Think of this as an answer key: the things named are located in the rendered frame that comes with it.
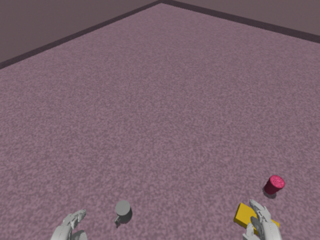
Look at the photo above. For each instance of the left robot hand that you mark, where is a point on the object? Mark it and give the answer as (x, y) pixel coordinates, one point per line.
(64, 232)

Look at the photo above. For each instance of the right robot hand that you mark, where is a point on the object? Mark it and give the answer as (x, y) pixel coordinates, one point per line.
(266, 228)

